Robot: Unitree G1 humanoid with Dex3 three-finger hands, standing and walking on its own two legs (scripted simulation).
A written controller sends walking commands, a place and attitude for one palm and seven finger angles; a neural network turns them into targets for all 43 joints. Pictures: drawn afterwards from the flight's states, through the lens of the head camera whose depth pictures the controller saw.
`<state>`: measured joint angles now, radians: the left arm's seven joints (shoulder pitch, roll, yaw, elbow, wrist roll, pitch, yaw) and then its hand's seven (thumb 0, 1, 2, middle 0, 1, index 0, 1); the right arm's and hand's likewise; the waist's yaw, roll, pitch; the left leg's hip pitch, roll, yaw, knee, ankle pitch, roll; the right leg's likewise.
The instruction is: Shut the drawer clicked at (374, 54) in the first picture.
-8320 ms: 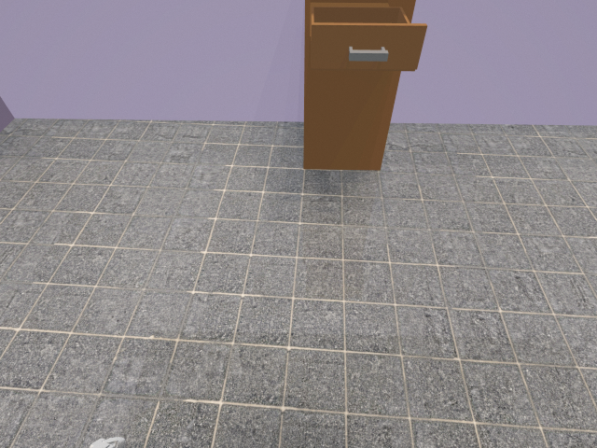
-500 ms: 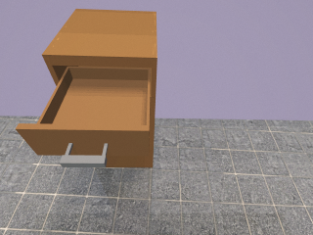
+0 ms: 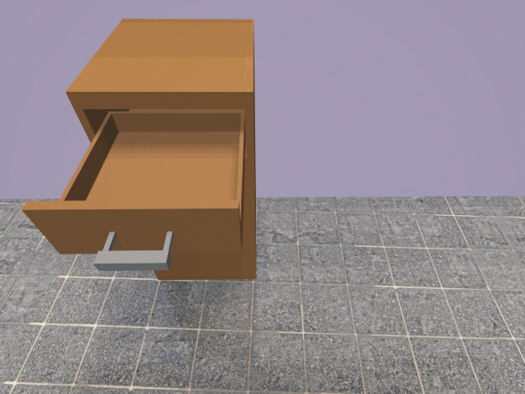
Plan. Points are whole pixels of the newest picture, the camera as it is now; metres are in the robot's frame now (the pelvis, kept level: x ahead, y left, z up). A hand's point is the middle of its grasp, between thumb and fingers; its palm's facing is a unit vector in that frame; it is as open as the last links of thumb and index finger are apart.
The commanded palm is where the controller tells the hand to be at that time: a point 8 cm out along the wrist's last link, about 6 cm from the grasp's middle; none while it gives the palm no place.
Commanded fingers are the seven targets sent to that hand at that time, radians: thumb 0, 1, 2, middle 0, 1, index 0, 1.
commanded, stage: look again from close up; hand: left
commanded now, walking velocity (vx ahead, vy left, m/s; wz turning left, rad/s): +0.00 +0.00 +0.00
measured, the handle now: (137, 249) +0.35 +0.25 -0.01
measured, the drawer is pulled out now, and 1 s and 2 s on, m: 0.30 0.30 0.30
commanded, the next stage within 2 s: shuffle to correct the standing spot in 0.32 s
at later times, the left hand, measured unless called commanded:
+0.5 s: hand out of the picture -0.03 +0.18 -0.17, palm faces -0.01 -0.98 -0.21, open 7.4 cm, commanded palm none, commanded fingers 0.00 0.90 0.90 -0.20 -0.30 -0.20 -0.30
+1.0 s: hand out of the picture +0.11 +0.21 -0.16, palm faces +0.02 -0.97 -0.22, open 7.3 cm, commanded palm none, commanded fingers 0.00 0.90 0.90 -0.20 -0.30 -0.20 -0.30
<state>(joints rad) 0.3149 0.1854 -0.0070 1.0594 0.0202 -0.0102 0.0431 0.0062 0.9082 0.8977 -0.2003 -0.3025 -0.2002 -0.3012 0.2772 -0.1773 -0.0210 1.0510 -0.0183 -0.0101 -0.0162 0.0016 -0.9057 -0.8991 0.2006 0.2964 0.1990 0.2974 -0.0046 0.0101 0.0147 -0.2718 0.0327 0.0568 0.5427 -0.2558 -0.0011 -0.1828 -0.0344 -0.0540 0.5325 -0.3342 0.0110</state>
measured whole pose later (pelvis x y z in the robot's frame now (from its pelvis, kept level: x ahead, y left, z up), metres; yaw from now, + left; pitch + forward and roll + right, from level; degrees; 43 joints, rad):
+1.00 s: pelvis +0.05 +0.03 +0.00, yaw +0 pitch +0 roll +1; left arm 0.24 0.16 0.03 0.99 0.03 -0.03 0.01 0.01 0.93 0.90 -0.20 -0.30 -0.20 -0.30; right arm 0.39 -0.13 0.00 1.12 -0.02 -0.03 -0.01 0.00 -0.90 -0.90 0.20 0.30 0.20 0.30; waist -0.02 0.01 0.03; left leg -0.20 -0.02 0.10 0.52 -0.32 0.04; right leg -0.29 -0.05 -0.11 0.53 -0.25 -0.02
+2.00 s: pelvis +0.06 +0.03 +0.01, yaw +1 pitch -1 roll +0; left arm 0.28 0.16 0.02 1.07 0.02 0.02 0.03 0.01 0.91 0.90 -0.20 -0.30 -0.20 -0.30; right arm 0.26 -0.18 0.00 1.11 -0.01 0.02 -0.02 0.00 -0.91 -0.90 0.20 0.30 0.20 0.30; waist 0.02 0.00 0.02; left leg -0.15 0.01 0.06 0.44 -0.27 0.00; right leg -0.18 -0.02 -0.07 0.46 -0.26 -0.01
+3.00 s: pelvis +0.08 +0.04 +0.00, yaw +1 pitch -1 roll +1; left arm 0.28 0.15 -0.02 1.08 0.01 0.00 0.04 0.01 0.92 0.90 -0.20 -0.30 -0.20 -0.30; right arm 0.30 -0.17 0.03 1.10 -0.01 -0.03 -0.02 0.00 -0.91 -0.90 0.20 0.30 0.20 0.30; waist 0.00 0.02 0.03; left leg -0.14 -0.01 0.08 0.45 -0.30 0.02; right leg -0.18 -0.05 -0.06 0.50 -0.30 0.01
